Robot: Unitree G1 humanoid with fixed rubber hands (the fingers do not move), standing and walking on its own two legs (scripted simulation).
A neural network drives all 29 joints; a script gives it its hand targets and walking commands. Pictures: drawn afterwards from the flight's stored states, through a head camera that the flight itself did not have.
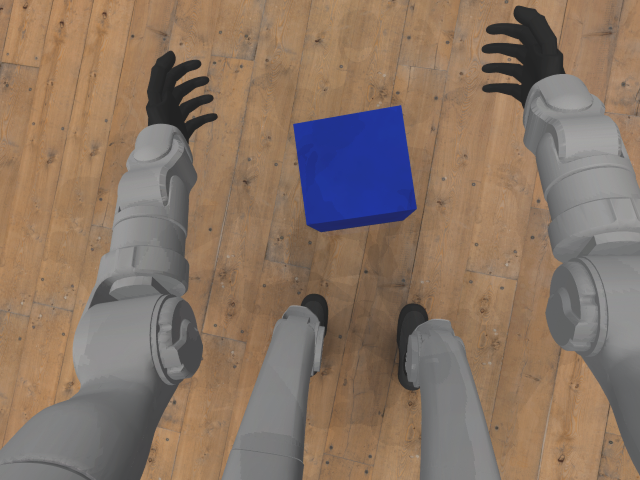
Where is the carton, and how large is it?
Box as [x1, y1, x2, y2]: [293, 105, 416, 231]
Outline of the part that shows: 400,105 293,124 306,223 319,231 325,231 402,220 416,208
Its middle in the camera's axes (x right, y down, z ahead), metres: +0.08 -0.13 +0.86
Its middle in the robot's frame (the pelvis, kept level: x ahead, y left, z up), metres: +0.51 +0.05 -0.53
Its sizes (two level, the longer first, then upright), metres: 0.210 0.200 0.250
